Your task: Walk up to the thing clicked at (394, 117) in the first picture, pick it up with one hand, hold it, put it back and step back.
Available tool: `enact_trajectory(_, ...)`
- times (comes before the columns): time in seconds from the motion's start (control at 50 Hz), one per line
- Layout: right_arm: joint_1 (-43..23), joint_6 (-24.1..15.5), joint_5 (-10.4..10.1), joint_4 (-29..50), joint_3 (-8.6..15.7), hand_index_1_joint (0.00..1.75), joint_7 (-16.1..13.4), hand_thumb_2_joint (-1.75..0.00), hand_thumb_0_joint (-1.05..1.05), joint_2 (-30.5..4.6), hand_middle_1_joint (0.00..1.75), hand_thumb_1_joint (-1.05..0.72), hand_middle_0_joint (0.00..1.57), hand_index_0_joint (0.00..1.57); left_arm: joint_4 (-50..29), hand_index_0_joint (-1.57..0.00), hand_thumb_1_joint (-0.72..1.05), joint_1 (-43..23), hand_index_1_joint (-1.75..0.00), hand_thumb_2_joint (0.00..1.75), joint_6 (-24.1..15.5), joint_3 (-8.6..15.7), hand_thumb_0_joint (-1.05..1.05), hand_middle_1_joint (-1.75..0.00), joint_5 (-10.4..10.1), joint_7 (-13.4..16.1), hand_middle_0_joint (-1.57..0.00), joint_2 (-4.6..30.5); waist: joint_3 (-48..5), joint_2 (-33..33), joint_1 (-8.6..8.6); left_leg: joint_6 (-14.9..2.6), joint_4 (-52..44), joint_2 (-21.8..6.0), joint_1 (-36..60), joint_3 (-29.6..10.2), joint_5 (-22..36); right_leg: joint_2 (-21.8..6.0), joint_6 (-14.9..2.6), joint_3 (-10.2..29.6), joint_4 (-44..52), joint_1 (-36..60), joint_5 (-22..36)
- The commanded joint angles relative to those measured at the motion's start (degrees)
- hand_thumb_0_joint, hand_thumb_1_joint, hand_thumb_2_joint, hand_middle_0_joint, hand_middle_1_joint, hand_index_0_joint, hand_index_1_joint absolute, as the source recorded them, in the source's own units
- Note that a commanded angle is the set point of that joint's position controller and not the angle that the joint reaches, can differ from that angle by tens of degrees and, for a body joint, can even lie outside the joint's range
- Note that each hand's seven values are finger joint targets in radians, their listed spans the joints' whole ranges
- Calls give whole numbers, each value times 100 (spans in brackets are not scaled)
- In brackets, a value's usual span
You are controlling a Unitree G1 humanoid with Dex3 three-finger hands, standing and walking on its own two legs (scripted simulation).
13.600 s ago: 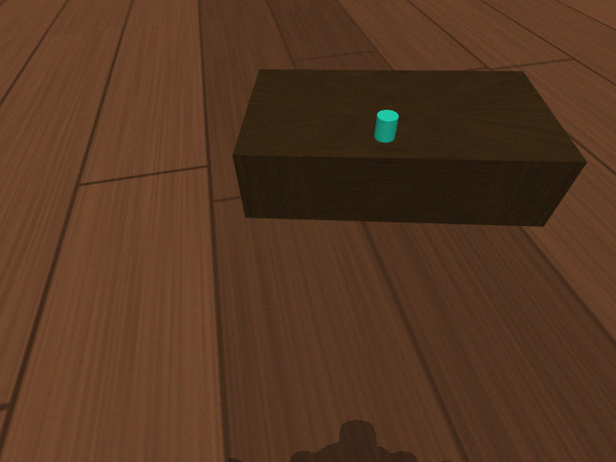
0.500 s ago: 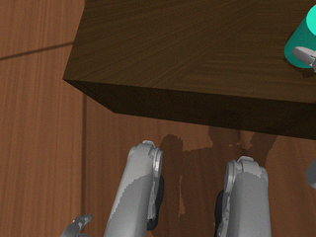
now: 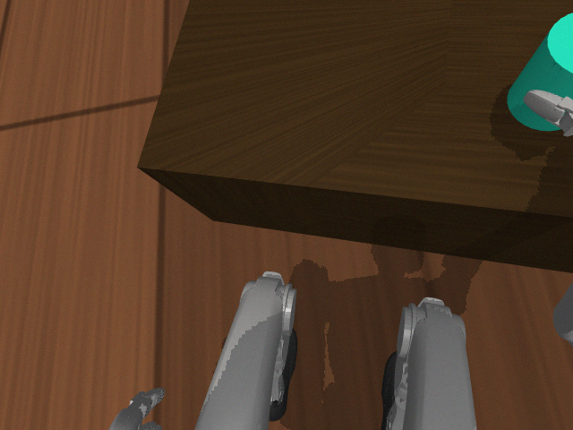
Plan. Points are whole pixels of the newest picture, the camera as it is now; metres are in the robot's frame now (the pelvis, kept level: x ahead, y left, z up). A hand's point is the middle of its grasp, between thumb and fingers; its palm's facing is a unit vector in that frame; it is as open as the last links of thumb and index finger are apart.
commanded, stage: settle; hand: right
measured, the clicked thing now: (566, 75) +0.56 -0.23 +0.02
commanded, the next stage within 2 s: lift in 0.50 s
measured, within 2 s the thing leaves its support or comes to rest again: neither
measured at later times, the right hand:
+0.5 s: hand out of the picture +0.57 -0.24 +0.06, palm faces +0.21 +0.98 -0.03, open 11.4 cm
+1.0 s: hand out of the picture +0.54 -0.23 +0.10, palm faces +0.22 +0.98 -0.03, open 11.4 cm
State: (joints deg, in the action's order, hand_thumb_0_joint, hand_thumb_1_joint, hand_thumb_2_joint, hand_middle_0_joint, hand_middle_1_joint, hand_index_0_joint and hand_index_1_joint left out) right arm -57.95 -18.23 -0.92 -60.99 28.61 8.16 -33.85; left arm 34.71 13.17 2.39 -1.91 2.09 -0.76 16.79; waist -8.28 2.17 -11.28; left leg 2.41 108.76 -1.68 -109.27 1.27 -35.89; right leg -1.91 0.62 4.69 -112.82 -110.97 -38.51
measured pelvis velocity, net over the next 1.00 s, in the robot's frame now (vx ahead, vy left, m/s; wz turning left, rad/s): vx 0.02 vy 0.00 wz -0.01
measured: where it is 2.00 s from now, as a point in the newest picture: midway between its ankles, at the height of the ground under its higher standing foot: (333, 404)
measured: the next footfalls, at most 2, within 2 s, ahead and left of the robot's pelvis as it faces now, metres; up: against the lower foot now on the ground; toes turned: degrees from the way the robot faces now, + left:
none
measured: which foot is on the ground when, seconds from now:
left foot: down 0.00-1.00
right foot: down 0.00-1.00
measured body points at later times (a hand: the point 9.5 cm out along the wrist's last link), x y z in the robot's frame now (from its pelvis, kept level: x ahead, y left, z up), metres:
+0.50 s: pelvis +0.01 +0.00 +0.04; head +0.23 -0.04 +0.43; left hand +0.06 +0.27 -0.07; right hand +0.55 -0.29 +0.07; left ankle +0.09 +0.14 -0.43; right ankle +0.07 -0.13 -0.43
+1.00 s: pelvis +0.02 +0.00 +0.08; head +0.21 -0.03 +0.48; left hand +0.08 +0.27 -0.04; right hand +0.52 -0.28 +0.11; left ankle +0.09 +0.14 -0.43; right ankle +0.07 -0.13 -0.43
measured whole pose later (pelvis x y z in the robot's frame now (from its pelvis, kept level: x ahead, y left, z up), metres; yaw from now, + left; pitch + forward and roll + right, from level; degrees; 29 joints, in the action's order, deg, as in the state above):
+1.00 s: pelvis +0.02 +0.00 +0.08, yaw +0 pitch +33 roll +5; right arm -48.3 -18.2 -2.7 -52.9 27.4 5.3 -27.2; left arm 35.9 14.3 2.4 -1.4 1.5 -0.3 14.5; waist -8.8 2.3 -9.4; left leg 2.2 94.0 -1.2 -92.8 1.9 -34.4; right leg -2.9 0.6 4.1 -98.4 -94.4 -37.4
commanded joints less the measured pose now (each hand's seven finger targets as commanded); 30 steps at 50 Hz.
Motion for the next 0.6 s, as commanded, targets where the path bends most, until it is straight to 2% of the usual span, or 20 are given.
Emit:
enact_trajectory(0.0,-2819,-593,-253,1984,200,142,12,-128,0,-1748,142,-3,126,132,-244,-20,90,1115,-30,89,-62,383,0,-30,-1,64,-20,1088,-4421,1132,6,-422,-1254,116,2605,160,1396,44,-201,-178,1464,2990,1443)
enact_trajectory(0.04,-3121,-636,-263,2425,237,143,-16,-129,0,-1842,143,-4,126,132,-191,-20,90,1175,-30,89,-65,403,0,-30,3,82,-20,1109,-4723,1439,12,-445,-1254,131,2498,191,1429,33,-152,-124,1560,3437,1620)
enact_trajectory(0.06,-2895,-600,-245,2062,194,144,-47,-130,0,-1765,144,-6,127,133,-162,-20,90,1174,-30,88,-56,382,0,-30,4,85,-20,1103,-4592,1393,18,-451,-1308,138,2533,196,1417,37,-150,-122,1617,3472,1626)
enact_trajectory(0.08,-2893,-594,-242,2250,180,145,-59,-131,0,-1694,145,-7,127,133,-115,-20,91,1261,-30,88,-58,474,0,-30,18,107,-20,1186,-4682,1450,-11,-449,-1343,141,2523,209,1515,20,-135,-105,1622,3702,1792)
enact_trajectory(0.12,-2936,-591,-211,2051,114,144,-121,-130,0,-1643,144,-8,126,132,-90,-20,90,1203,-30,88,-67,371,0,-30,33,101,-20,1080,-4419,1498,16,-468,-1378,150,2386,214,1487,7,-114,-90,1720,3717,1834)
enact_trajectory(0.14,-2932,-604,-200,2119,111,144,-138,-131,0,-1678,144,-8,126,131,-80,-20,90,1211,-30,88,-61,370,0,-30,36,104,-20,1075,-4435,1520,29,-467,-1405,149,2439,202,1530,4,-115,-95,1731,3774,1881)
enact_trajectory(0.16,-2983,-589,-191,2109,75,143,-142,-130,0,-1613,143,-10,126,132,-76,-20,90,1248,-29,88,-66,392,0,-30,34,100,-20,1073,-4469,1479,-42,-460,-1456,153,2452,211,1553,4,-118,-83,1750,3824,1914)
enact_trajectory(0.2,-2876,-563,-181,2045,91,144,-168,-130,0,-1662,144,-9,126,132,-59,-20,90,1239,-30,89,-70,384,0,-30,39,97,-20,1068,-4427,1535,6,-458,-1532,151,2565,178,1611,2,-128,-128,1766,3838,1942)
enact_trajectory(0.24,-2802,-567,-183,1897,55,145,-150,-132,0,-1548,145,-7,125,131,-45,-20,90,1233,-30,89,-72,381,0,-30,36,93,-20,1066,-4266,1423,-36,-456,-1545,151,2530,206,1594,2,-121,-97,1823,3774,1939)
enact_trajectory(0.3,-2636,-542,-181,1588,77,146,-129,-134,0,-1483,146,-7,126,132,-34,-20,90,1228,-29,88,-83,379,0,-30,30,76,-20,1084,-3994,1394,-52,-468,-1560,154,2293,260,1472,-24,-91,37,1970,3874,1917)
enact_trajectory(0.32,-2665,-573,-199,1746,141,146,-120,-133,0,-1602,146,-8,126,132,-50,-20,90,1200,-29,88,-72,380,0,-30,24,76,-20,1076,-4037,1378,-19,-465,-1631,160,2429,239,1467,-14,-113,2,1968,3831,1857)
enact_trajectory(0.34,-2457,-528,-171,1435,151,147,-130,-134,0,-1589,147,-8,126,132,-95,-20,90,1232,-29,88,-62,371,0,-30,17,75,-20,1061,-4061,1189,-38,-449,-1708,164,2649,219,1522,-3,-147,-56,1954,3724,1829)
enact_trajectory(0.38,-2368,-545,-220,1404,165,146,-103,-134,0,-1494,146,-6,125,131,-107,-20,90,1241,-29,88,-66,362,0,-30,21,58,-20,1045,-4013,1091,-35,-442,-1687,158,2769,212,1665,-7,-151,-67,1943,3596,1943)
enact_trajectory(0.4,-2499,-579,-242,1592,202,147,-93,-134,0,-1572,146,-5,124,131,-115,-20,90,1233,-29,88,-63,352,0,-30,31,59,-20,1022,-4114,1094,-11,-432,-1725,165,2878,181,1671,0,-172,-104,1912,3536,1894)
enact_trajectory(0.42,-2472,-568,-229,1466,161,146,-73,-134,0,-1507,146,-7,124,131,-124,-20,90,1275,-30,88,-56,366,0,-30,19,52,-20,1032,-4117,1037,-85,-431,-1773,170,2909,192,1674,5,-172,-99,1954,3576,1891)
enact_trajectory(0.46,-2629,-623,-226,1774,208,146,-82,-134,0,-1663,146,-7,124,130,-135,-20,90,1259,-30,88,-49,358,0,-30,25,52,-20,1021,-4269,1176,-14,-431,-1809,161,3033,167,1710,9,-169,-112,1997,3672,1921)
enact_trajectory(0.48,-2602,-621,-233,1674,145,146,-86,-134,0,-1519,146,-7,123,129,-150,-20,90,1227,-29,88,-59,364,0,-30,16,53,-20,1034,-4196,1112,-49,-427,-1817,163,2895,189,1632,1,-172,-79,2021,3750,1885)
enact_trajectory(0.54,-2660,-696,-238,1861,169,146,-112,-135,0,-1598,146,-8,122,128,-138,-20,90,1220,-30,88,-67,375,0,-30,21,64,-20,1034,-4200,1236,-22,-436,-1854,168,2891,181,1561,-2,-160,-82,2086,3822,1805)
enact_trajectory(0.56,-2624,-703,-230,1801,219,147,-142,-136,0,-1650,147,-8,122,129,-123,-20,90,1276,-29,88,-58,364,0,-30,36,60,-20,1026,-4271,1266,10,-438,-1835,175,2913,174,1694,-13,-155,-100,2045,3936,2006)
enact_trajectory(0.58,-2673,-718,-249,1891,147,146,-132,-135,0,-1575,146,-8,120,127,-111,-20,90,1244,-29,88,-53,356,0,-30,37,65,-20,1023,-4236,1340,-11,-443,-1845,169,2882,187,1678,-10,-145,-79,2083,4002,2023)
